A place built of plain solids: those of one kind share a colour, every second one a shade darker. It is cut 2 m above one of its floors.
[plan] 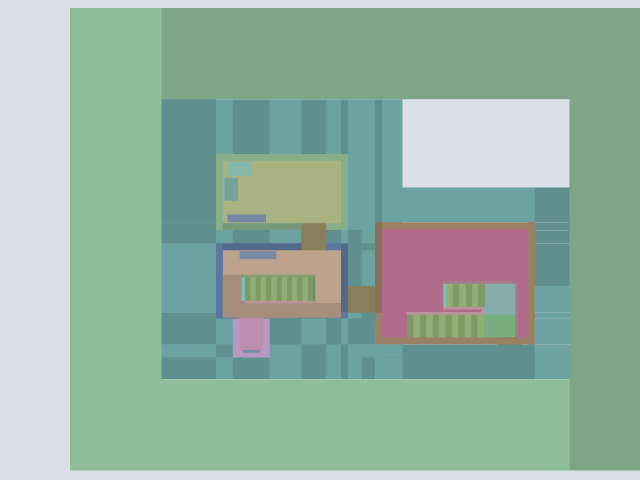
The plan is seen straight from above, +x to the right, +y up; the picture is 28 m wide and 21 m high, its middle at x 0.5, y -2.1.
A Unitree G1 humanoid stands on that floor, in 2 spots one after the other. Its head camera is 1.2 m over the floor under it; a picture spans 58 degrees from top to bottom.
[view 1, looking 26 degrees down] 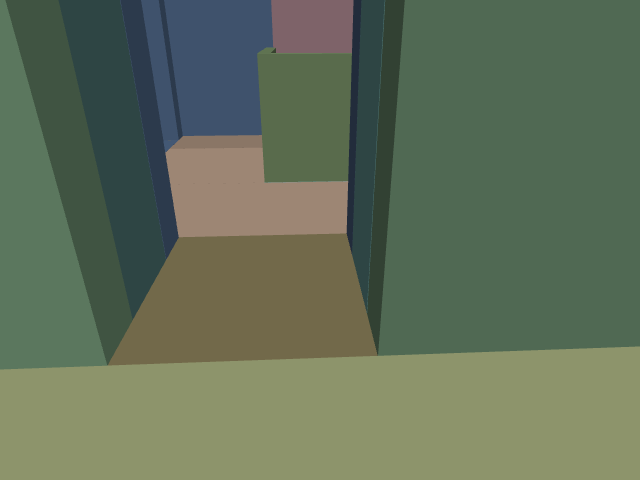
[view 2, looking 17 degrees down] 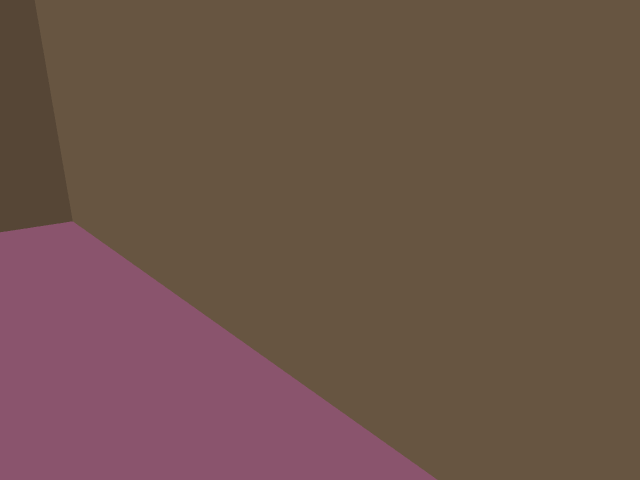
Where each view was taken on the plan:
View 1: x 0.00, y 0.00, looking -93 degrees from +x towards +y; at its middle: floor_sill_kitchen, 2.74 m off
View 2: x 8.48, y -2.69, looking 138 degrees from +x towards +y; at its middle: wall_jamb_stair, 1.67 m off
